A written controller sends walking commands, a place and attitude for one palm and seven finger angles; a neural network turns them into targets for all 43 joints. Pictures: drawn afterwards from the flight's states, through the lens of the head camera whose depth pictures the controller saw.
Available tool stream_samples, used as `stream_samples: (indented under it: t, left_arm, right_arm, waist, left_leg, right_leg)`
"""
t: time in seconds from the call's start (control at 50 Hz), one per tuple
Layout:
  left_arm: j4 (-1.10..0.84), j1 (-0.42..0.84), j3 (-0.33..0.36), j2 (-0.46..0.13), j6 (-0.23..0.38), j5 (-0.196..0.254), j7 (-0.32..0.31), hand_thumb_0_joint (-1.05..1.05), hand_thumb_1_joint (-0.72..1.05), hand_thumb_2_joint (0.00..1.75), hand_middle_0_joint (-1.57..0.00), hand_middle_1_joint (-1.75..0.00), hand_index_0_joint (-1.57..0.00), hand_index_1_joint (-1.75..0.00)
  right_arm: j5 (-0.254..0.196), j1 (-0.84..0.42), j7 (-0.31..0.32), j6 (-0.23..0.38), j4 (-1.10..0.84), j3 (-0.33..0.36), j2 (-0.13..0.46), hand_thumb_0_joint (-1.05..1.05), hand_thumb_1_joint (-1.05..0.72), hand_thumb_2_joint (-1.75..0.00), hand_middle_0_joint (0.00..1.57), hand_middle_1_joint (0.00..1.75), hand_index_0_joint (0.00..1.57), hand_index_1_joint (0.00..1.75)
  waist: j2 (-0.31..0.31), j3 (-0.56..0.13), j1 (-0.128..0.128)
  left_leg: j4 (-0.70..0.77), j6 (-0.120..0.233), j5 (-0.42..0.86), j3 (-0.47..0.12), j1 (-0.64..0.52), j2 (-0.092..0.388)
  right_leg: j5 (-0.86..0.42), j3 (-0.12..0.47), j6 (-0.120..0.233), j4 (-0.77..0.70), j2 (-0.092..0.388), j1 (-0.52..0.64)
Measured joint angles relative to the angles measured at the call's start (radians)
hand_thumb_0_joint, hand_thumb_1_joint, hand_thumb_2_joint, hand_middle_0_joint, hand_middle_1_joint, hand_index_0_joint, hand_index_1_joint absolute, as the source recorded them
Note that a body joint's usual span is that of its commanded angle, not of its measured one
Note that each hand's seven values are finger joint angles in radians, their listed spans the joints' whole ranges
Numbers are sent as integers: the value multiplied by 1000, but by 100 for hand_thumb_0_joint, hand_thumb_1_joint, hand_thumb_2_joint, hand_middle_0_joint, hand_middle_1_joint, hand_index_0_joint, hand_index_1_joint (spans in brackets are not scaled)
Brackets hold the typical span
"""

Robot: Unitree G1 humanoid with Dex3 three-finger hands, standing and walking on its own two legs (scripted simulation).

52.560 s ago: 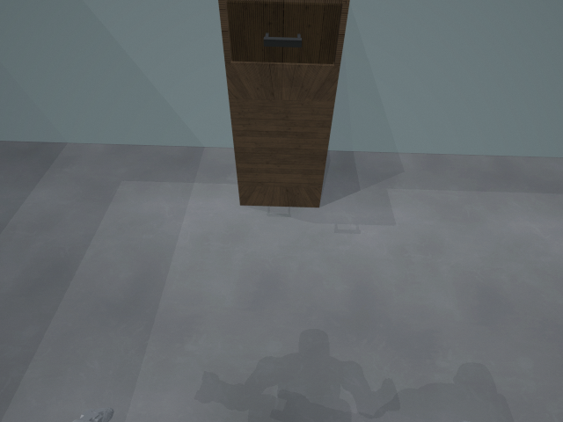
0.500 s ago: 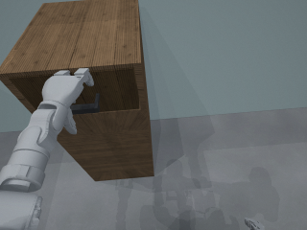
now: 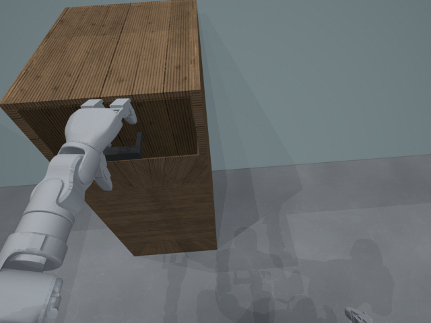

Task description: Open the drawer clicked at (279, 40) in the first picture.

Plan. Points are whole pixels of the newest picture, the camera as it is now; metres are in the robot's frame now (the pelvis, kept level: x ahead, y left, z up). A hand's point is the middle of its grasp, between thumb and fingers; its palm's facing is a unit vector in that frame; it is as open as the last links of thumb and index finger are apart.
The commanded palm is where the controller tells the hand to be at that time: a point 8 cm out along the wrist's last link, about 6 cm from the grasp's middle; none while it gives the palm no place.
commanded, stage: move the hooked fingers above the handle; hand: left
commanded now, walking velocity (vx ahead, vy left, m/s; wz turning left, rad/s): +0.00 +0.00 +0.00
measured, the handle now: (115, 146) +0.46 +0.25 +0.05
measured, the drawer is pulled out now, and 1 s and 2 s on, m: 0.00 0.00 0.00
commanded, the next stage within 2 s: lower the fingers behind the handle in 0.80 s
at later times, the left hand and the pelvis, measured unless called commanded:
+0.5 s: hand (105, 150) +0.41 +0.25 +0.09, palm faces -0.08 -0.03 -1.00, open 13.8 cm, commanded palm +0.40 +0.28 +0.17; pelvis +0.01 +0.00 +0.00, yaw +1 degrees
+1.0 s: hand (64, 152) +0.39 +0.31 +0.10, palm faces -0.12 +0.00 -0.99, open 13.7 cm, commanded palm +0.38 +0.30 +0.16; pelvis +0.00 +0.00 +0.00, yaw +0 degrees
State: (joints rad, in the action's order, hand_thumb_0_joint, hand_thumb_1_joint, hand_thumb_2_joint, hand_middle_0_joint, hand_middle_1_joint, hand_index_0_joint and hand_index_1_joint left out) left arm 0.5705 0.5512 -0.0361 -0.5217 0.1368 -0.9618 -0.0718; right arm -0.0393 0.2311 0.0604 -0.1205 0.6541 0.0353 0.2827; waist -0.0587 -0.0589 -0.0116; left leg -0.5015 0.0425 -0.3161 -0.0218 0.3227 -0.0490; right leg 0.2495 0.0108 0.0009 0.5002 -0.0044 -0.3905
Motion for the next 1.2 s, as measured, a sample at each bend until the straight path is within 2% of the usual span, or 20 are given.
stream_samples:
  t: [0.06, 0.1, 0.16, 0.24, 0.3, 0.36, 0.44, 0.5, 0.6, 0.72, 0.84, 0.9, 0.96, 1.02, 1.08, 1.14, 1.2]
  left_arm:
    - [11, 9, 11, -9, -9, -7, -30, 0, -49, 30, -40, -125, -32, -121]
    - [12, 2, 17, -10, -42, -18, -44, 0, -49, 30, -42, -126, -32, -121]
    - [6, -20, 31, -20, -85, -11, -42, 0, -49, 30, -41, -125, -34, -122]
    - [48, -23, 57, -51, -142, 3, -7, 0, -49, 30, -37, -123, -34, -122]
    - [79, -14, 54, -79, -153, 5, 40, 0, -49, 30, -35, -122, -33, -122]
    - [75, -1, 20, -85, -132, 13, 85, 0, -49, 30, -34, -121, -32, -121]
    - [28, 8, -28, -54, -54, 24, 106, -1, -49, 30, -33, -121, -32, -121]
    - [19, 27, -41, -24, 2, 15, 78, -1, -49, 30, -33, -120, -32, -121]
    - [29, 8, 0, -16, 43, -6, -4, 0, -49, 30, -42, -122, -32, -120]
    - [46, 3, 8, -17, -2, -15, -49, 0, -49, 30, -46, -122, -32, -120]
    - [35, -18, 78, -56, -76, -4, -46, 0, -49, 30, -40, -121, -36, -123]
    - [81, 4, 80, -86, -129, 8, -12, 0, -49, 30, -37, -121, -35, -122]
    - [139, 35, 45, -108, -160, 13, 53, 0, -49, 30, -35, -121, -34, -122]
    - [156, 43, 16, -108, -125, 11, 119, 0, -49, 30, -33, -120, -33, -121]
    - [128, 34, 2, -92, -36, 9, 148, -1, -49, 30, -33, -120, -32, -121]
    - [72, 10, 21, -68, 69, 1, 118, -1, -49, 30, -33, -120, -32, -121]
    - [37, -5, 58, -52, 126, -14, 38, 0, -49, 30, -33, -120, -32, -121]
  right_arm:
    - [1, -11, -4, 1, -2, -5, -9, 1, -91, -90, 20, 30, 20, 30]
    - [1, -15, -9, -3, -2, -10, -15, 1, -91, -90, 20, 30, 20, 30]
    - [-1, -18, -12, -11, -4, -20, -22, 1, -90, -89, 20, 30, 20, 30]
    - [-9, -12, -6, -18, -5, -33, -27, 1, -90, -89, 20, 30, 20, 30]
    - [-13, 2, 1, -17, -10, -34, -23, 1, -90, -89, 20, 30, 20, 30]
    - [-10, 20, 6, -9, -12, -22, -12, 1, -90, -89, 20, 30, 21, 30]
    - [-3, 29, 13, -1, -4, -2, 3, 1, -90, -89, 20, 30, 21, 30]
    - [0, 20, 14, 4, 4, 6, 8, 1, -90, -89, 20, 30, 20, 30]
    - [4, 5, 10, 1, 8, 3, 1, 1, -90, -89, 20, 30, 20, 30]
    - [-4, -15, 3, -7, 15, -17, -26, 1, -90, -89, 20, 30, 20, 30]
    - [-7, -12, 5, -13, 12, -29, -44, 1, -90, -89, 20, 30, 20, 30]
    - [-14, -2, 6, -16, 13, -35, -35, 1, -90, -89, 20, 30, 21, 30]
    - [-19, 11, 7, -14, 7, -36, -17, 1, -90, -89, 21, 30, 21, 30]
    - [-13, 24, 12, -9, -3, -26, 1, 1, -90, -89, 21, 30, 21, 30]
    - [-1, 34, 21, -2, -8, -7, 12, 1, -90, -89, 21, 30, 21, 30]
    - [7, 35, 25, 2, -8, 14, 16, 1, -90, -89, 20, 30, 21, 30]
    - [13, 32, 21, 7, -6, 27, 13, 1, -90, -89, 20, 30, 20, 30]
  waist:
    - [-2, 3, 2]
    - [-7, 1, 2]
    - [-17, 0, 1]
    - [-22, 1, 2]
    - [-18, 2, -1]
    - [-12, 5, -10]
    - [-5, 7, -19]
    - [2, 3, -12]
    - [-1, -4, -6]
    - [-11, 8, 1]
    - [-22, 4, 5]
    - [-23, -2, 2]
    - [-17, -2, -1]
    - [-7, 2, -4]
    - [6, 8, -7]
    - [18, 8, -5]
    - [21, 2, 3]
  left_leg:
    - [10, -2, 5, 9, 0, 3]
    - [21, -3, 10, 13, -4, 5]
    - [38, -3, 16, 20, -18, 9]
    - [51, -5, 20, 17, -32, 12]
    - [47, -6, 19, 5, -30, 12]
    - [30, -7, 13, -12, -19, 9]
    - [2, -5, -1, -25, -2, 4]
    - [-14, -3, -10, -24, 14, 1]
    - [-18, -2, -13, -8, 25, 2]
    - [8, -2, 3, 8, 9, 6]
    - [41, -4, 19, 19, -23, 11]
    - [46, -5, 23, 13, -30, 11]
    - [39, -5, 24, 0, -25, 7]
    - [20, -4, 19, -10, -9, 5]
    - [-8, -2, 7, -16, 14, 3]
    - [-37, -1, -6, -13, 41, 3]
    - [-60, 0, -17, -5, 69, 2]
  right_leg:
    - [-7, 9, 1, -6, -4, -5]
    - [-12, 13, 2, -15, -6, -4]
    - [-19, 20, 2, -29, -10, 6]
    - [-21, 18, 4, -39, -12, 21]
    - [-19, 6, 6, -40, -11, 24]
    - [-11, -12, 8, -33, -7, 24]
    - [2, -26, 6, -16, -2, 16]
    - [11, -25, 4, 1, 1, 0]
    - [12, -9, 2, 11, -1, -19]
    - [-7, 7, 1, -9, -6, -12]
    - [-24, 18, 2, -35, -12, 14]
    - [-26, 12, 3, -41, -10, 24]
    - [-24, 0, 3, -38, -6, 25]
    - [-20, -11, 3, -29, -3, 17]
    - [-11, -18, 3, -10, -2, 0]
    - [-1, -16, 2, 14, -1, -26]
    - [7, -9, 0, 36, -2, -56]
